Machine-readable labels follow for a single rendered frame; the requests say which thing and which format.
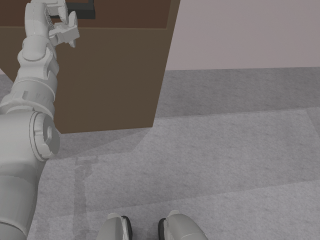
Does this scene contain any cabinet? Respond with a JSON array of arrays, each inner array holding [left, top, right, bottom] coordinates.
[[0, 0, 181, 134]]

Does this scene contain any drawer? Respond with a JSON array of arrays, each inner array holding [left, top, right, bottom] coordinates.
[[0, 0, 171, 29]]

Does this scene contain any left robot thigh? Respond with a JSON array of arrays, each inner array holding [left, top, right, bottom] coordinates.
[[96, 217, 129, 240]]

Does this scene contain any left robot forearm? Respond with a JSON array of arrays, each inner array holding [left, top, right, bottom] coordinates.
[[0, 35, 60, 121]]

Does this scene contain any handle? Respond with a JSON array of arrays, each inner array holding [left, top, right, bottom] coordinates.
[[49, 0, 96, 20]]

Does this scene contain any robot left hand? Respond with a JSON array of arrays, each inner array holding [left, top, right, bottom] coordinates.
[[24, 0, 80, 49]]

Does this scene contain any left robot upper arm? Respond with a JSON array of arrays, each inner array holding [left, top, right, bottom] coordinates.
[[0, 111, 60, 240]]

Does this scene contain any left robot foot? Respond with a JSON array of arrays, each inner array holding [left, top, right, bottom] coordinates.
[[121, 216, 133, 240]]

